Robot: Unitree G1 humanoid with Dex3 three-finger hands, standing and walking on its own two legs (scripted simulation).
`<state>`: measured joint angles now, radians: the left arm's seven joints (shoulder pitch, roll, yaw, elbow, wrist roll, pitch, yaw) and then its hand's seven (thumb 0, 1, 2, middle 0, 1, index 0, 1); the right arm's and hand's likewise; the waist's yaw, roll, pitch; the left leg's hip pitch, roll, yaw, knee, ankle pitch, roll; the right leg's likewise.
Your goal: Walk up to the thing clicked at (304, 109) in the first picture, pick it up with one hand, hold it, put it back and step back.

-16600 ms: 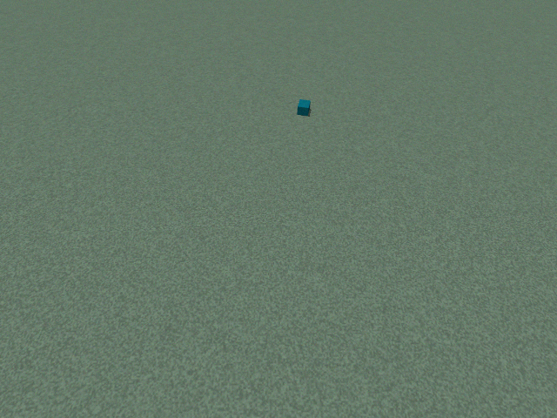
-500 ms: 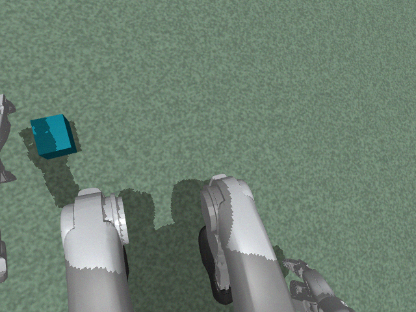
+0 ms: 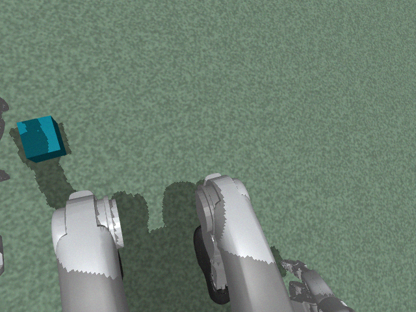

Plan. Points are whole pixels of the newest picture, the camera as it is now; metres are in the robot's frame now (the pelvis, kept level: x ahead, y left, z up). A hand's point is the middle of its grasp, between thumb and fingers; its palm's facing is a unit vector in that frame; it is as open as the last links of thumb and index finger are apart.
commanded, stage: rise first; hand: left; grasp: from above
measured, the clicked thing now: (43, 139) +0.47 +0.29 -0.30
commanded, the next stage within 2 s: approach in 1.04 s
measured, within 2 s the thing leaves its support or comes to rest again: neither
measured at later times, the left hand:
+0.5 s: hand out of the picture +0.43 +0.33 -0.18, palm faces -0.41 -0.12 -0.90, open 14.0 cm
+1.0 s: hand out of the picture +0.42 +0.33 -0.17, palm faces -0.42 -0.12 -0.90, open 13.9 cm
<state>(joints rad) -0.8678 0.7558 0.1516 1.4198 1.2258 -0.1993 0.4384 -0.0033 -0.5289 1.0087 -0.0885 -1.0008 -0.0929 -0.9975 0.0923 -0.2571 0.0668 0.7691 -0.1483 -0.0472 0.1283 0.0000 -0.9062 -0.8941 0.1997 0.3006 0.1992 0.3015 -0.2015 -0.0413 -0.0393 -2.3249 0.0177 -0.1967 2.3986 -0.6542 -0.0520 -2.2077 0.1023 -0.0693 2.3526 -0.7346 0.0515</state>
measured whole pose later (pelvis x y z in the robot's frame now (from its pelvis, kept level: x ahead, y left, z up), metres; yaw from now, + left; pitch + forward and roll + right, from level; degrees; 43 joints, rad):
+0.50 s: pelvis +0.00 +0.00 -0.01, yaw -1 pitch +32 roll -8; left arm -0.88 0.79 0.16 1.43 1.21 -0.19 0.43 0.00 -0.52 1.00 -0.10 -1.02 -0.11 -1.01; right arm 0.12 -0.27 0.10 0.77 -0.16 -0.06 0.14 0.00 -0.91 -0.89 0.20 0.30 0.20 0.30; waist -0.22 -0.04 -0.01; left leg -2.34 0.02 -0.21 2.42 -0.65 -0.05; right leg -2.22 0.11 -0.08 2.36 -0.72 0.06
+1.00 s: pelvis +0.00 +0.00 +0.00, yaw +0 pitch +32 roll -8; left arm -0.89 0.77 0.13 1.43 1.21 -0.18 0.42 0.00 -0.52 1.00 -0.11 -1.03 -0.11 -1.02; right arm 0.10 -0.27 0.09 0.76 -0.15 -0.06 0.14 0.00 -0.91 -0.90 0.20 0.30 0.20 0.30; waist -0.22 -0.04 -0.03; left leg -2.32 0.02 -0.21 2.40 -0.64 -0.05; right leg -2.21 0.10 -0.08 2.35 -0.72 0.05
